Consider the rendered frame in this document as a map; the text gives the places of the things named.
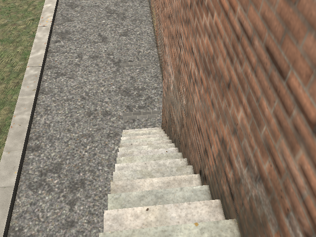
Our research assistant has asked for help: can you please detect stairs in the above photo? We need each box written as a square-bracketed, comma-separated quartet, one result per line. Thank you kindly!
[99, 127, 241, 237]

